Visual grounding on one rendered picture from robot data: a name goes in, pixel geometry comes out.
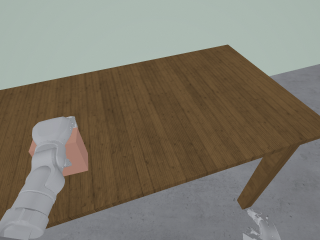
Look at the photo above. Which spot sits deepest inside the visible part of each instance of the robot left hand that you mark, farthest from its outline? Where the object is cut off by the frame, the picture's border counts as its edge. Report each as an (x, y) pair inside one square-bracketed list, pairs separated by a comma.
[(56, 129)]

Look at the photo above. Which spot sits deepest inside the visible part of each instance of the robot left forearm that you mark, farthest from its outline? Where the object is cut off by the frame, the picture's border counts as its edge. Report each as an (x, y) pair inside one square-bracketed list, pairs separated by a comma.
[(28, 216)]

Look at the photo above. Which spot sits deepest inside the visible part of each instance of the table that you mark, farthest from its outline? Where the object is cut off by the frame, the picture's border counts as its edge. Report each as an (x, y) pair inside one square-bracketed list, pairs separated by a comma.
[(153, 125)]

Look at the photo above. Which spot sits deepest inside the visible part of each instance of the robot right hand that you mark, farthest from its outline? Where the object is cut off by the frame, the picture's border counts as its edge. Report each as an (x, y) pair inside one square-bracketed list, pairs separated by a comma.
[(267, 230)]

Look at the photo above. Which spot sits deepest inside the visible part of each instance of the sponge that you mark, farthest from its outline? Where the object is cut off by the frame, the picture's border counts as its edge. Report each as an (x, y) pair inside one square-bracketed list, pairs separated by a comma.
[(75, 151)]

